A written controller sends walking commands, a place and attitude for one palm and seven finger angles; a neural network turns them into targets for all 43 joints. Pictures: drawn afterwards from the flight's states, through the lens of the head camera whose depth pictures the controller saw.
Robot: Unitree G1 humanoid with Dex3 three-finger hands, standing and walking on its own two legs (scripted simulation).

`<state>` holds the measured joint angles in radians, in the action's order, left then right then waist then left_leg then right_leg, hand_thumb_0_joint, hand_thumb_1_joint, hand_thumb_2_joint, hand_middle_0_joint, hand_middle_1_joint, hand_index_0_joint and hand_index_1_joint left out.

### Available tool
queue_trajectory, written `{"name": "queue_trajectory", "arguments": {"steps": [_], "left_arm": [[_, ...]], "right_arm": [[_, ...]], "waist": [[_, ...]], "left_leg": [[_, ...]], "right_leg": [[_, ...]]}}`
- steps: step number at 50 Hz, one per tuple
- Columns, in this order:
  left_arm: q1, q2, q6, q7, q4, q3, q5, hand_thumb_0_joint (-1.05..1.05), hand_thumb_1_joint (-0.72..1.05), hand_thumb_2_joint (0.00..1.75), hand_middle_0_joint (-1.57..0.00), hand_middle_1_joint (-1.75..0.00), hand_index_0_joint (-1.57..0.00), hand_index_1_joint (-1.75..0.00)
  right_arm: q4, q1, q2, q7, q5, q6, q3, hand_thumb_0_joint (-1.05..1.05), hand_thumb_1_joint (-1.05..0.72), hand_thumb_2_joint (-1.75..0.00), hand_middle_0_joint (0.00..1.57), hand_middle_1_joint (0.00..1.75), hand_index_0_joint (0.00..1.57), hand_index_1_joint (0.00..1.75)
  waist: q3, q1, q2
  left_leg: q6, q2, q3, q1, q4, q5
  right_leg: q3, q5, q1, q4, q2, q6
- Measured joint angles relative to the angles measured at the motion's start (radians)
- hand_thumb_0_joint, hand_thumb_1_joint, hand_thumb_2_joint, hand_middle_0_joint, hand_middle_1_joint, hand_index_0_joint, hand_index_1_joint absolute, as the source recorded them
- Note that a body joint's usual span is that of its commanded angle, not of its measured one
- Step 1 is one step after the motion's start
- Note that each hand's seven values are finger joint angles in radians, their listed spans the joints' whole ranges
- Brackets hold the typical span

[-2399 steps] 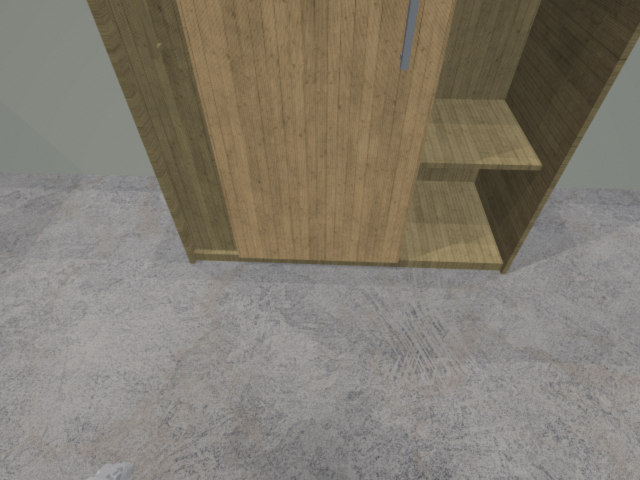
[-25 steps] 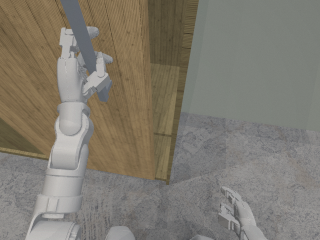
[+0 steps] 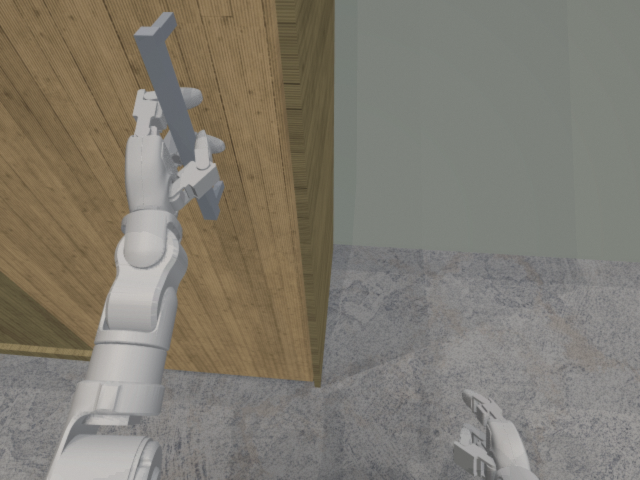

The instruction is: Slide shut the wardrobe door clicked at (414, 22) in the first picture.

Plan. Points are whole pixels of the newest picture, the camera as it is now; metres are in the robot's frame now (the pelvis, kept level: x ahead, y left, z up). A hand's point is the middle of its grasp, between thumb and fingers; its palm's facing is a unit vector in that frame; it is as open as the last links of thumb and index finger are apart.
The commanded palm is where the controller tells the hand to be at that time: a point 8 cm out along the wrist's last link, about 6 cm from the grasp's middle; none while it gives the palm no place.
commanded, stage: step sideways, sliding the door along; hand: left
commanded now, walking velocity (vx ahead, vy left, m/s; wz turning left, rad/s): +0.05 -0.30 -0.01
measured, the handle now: (192, 132) +0.43 +0.20 +0.21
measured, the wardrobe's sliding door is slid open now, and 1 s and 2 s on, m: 0.00 0.00 0.00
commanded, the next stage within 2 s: stop walking and hold the door there in 1.50 s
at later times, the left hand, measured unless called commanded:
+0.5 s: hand (206, 167) +0.38 +0.17 +0.20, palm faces +0.18 -0.98 -0.07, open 6.5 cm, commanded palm +0.36 +0.18 +0.21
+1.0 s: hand (205, 167) +0.38 +0.17 +0.20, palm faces +0.17 -0.98 -0.08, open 6.4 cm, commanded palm +0.36 +0.19 +0.21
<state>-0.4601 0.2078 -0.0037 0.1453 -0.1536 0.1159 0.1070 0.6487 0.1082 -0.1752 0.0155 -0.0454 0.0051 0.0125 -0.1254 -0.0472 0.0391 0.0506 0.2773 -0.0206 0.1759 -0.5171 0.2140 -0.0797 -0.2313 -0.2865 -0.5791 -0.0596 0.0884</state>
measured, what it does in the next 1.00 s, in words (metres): stands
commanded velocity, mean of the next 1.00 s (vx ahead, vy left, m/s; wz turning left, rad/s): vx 0.06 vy -0.30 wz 0.02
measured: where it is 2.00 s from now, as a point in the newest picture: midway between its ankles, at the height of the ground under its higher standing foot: outside the picture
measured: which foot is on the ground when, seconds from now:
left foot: down 0.00-1.00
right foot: down 0.00-1.00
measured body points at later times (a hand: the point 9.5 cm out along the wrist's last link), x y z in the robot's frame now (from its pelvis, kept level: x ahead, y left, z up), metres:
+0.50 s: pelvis -0.01 +0.01 +0.00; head +0.02 +0.00 +0.45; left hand +0.37 +0.22 +0.20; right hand +0.17 -0.20 -0.10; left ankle -0.01 +0.26 -0.72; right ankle +0.05 -0.06 -0.73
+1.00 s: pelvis +0.00 +0.02 +0.00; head +0.03 +0.01 +0.45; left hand +0.37 +0.22 +0.20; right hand +0.18 -0.19 -0.10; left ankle -0.01 +0.26 -0.72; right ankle +0.05 -0.06 -0.73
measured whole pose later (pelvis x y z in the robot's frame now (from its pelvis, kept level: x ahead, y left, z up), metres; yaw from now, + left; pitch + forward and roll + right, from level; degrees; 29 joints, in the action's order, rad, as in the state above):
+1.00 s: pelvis +0.00 +0.02 +0.00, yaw +0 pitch -2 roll +0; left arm -0.44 0.23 0.02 0.14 -0.11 0.09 0.12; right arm 0.65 0.11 -0.18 0.05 -0.05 -0.01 -0.01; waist -0.10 -0.02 0.04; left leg 0.11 0.24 -0.03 0.17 -0.47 0.24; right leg -0.06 -0.21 -0.31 -0.55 -0.04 0.05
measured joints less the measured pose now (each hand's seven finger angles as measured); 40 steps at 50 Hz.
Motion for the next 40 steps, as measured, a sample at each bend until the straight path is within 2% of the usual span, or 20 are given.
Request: {"name": "queue_trajectory", "arguments": {"steps": [3, 6, 8, 9, 13, 14, 17, 19, 25, 30, 36, 40], "left_arm": [[0.011, 0.001, 0.002, 0.001, 0.003, 0.006, 0.002, 0.02, 0.81, 0.85, -0.42, -1.40, -0.09, -1.33], [0.005, 0.007, 0.003, -0.003, 0.004, 0.000, 0.010, 0.02, 0.80, 0.85, -0.43, -1.40, -0.09, -1.33], [-0.001, 0.016, 0.004, -0.007, 0.007, -0.001, 0.008, 0.02, 0.80, 0.84, -0.43, -1.40, -0.10, -1.33], [-0.004, 0.018, 0.006, -0.007, 0.008, -0.002, 0.007, 0.02, 0.80, 0.84, -0.44, -1.40, -0.10, -1.33], [-0.005, 0.019, 0.009, -0.006, 0.011, -0.002, 0.004, 0.02, 0.79, 0.85, -0.44, -1.40, -0.11, -1.33], [-0.004, 0.017, 0.010, -0.005, 0.011, -0.002, 0.005, 0.02, 0.79, 0.85, -0.45, -1.40, -0.11, -1.33], [-0.004, 0.015, 0.011, -0.004, 0.008, -0.007, 0.009, 0.02, 0.79, 0.85, -0.45, -1.40, -0.11, -1.34], [-0.006, 0.017, 0.010, -0.006, 0.005, -0.008, 0.008, 0.02, 0.79, 0.85, -0.45, -1.40, -0.12, -1.34], [-0.005, 0.020, 0.018, -0.006, 0.006, -0.011, 0.005, 0.02, 0.78, 0.85, -0.45, -1.40, -0.13, -1.34], [-0.002, 0.021, 0.019, -0.007, 0.007, -0.012, 0.010, 0.02, 0.78, 0.85, -0.45, -1.40, -0.14, -1.34], [0.002, 0.022, 0.019, -0.008, 0.017, -0.015, 0.007, 0.02, 0.77, 0.85, -0.45, -1.40, -0.14, -1.34], [0.012, 0.019, 0.017, -0.008, 0.027, -0.017, 0.008, 0.02, 0.77, 0.86, -0.45, -1.40, -0.15, -1.35]], "right_arm": [[0.002, 0.004, -0.001, 0.003, 0.001, 0.005, -0.009, 0.01, -0.91, -0.90, 0.19, 0.29, 0.19, 0.29], [0.002, 0.009, -0.002, 0.011, 0.008, 0.007, -0.011, 0.01, -0.91, -0.90, 0.19, 0.29, 0.20, 0.29], [0.003, 0.006, 0.000, 0.012, 0.007, 0.004, -0.013, 0.01, -0.91, -0.90, 0.19, 0.29, 0.20, 0.29], [0.003, 0.007, 0.001, 0.012, 0.004, 0.003, -0.013, 0.01, -0.91, -0.90, 0.19, 0.29, 0.20, 0.29], [0.012, 0.005, 0.003, 0.012, -0.004, 0.004, -0.017, 0.01, -0.91, -0.90, 0.20, 0.29, 0.20, 0.29], [0.012, 0.006, 0.001, 0.014, -0.003, 0.005, -0.018, 0.01, -0.91, -0.90, 0.20, 0.29, 0.20, 0.29], [0.008, 0.010, -0.005, 0.020, 0.000, 0.005, -0.016, 0.01, -0.91, -0.90, 0.20, 0.29, 0.20, 0.29], [0.004, 0.010, -0.008, 0.022, 0.000, 0.002, -0.015, 0.01, -0.91, -0.90, 0.20, 0.29, 0.20, 0.29], [0.009, 0.004, -0.004, 0.023, -0.007, 0.003, -0.017, 0.01, -0.91, -0.90, 0.19, 0.29, 0.20, 0.29], [0.004, 0.002, -0.004, 0.028, -0.002, 0.001, -0.018, 0.01, -0.91, -0.90, 0.20, 0.29, 0.20, 0.29], [0.006, 0.003, -0.001, 0.029, -0.008, -0.002, -0.023, 0.01, -0.91, -0.90, 0.20, 0.29, 0.20, 0.29], [0.006, 0.008, -0.002, 0.033, -0.006, -0.006, -0.025, 0.01, -0.91, -0.90, 0.20, 0.29, 0.20, 0.29]], "waist": [[0.021, 0.008, -0.003], [0.023, 0.007, 0.001], [0.009, 0.001, 0.005], [0.004, 0.000, 0.007], [0.006, 0.007, -0.012], [0.011, 0.010, -0.014], [0.018, 0.013, -0.013], [0.014, 0.012, -0.006], [0.012, 0.014, -0.007], [0.019, 0.018, -0.006], [0.021, 0.017, -0.009], [0.024, 0.019, -0.006]], "left_leg": [[-0.045, -0.026, -0.008, -0.005, 0.025, 0.038], [0.048, -0.021, -0.002, -0.010, 0.057, 0.034], [0.067, -0.013, -0.002, -0.013, 0.049, 0.025], [0.061, -0.010, -0.001, -0.012, 0.044, 0.026], [-0.001, -0.024, -0.008, -0.004, 0.041, 0.022], [0.002, -0.026, -0.011, -0.006, 0.050, 0.026], [0.051, -0.025, -0.012, -0.008, 0.060, 0.021], [0.070, -0.021, -0.010, -0.008, 0.055, 0.021], [0.029, -0.028, -0.016, -0.007, 0.046, 0.024], [0.065, -0.027, -0.019, -0.005, 0.051, 0.023], [0.034, -0.031, -0.021, 0.002, 0.043, 0.031], [0.055, -0.031, -0.020, -0.002, 0.050, 0.027]], "right_leg": [[0.010, 0.009, -0.017, 0.007, 0.004, -0.007], [0.009, 0.009, -0.031, -0.001, 0.003, -0.021], [0.011, 0.015, -0.022, 0.008, -0.006, -0.020], [0.010, 0.020, -0.017, 0.016, -0.010, -0.014], [0.016, 0.029, -0.020, 0.025, 0.000, -0.010], [0.017, 0.029, -0.024, 0.024, 0.003, -0.013], [0.019, 0.029, -0.028, 0.022, 0.006, -0.024], [0.018, 0.029, -0.025, 0.023, 0.002, -0.027], [0.022, 0.035, -0.019, 0.030, 0.007, -0.022], [0.024, 0.034, -0.026, 0.027, 0.009, -0.031], [0.027, 0.035, -0.029, 0.029, 0.011, -0.029], [0.025, 0.032, -0.027, 0.031, 0.012, -0.033]]}}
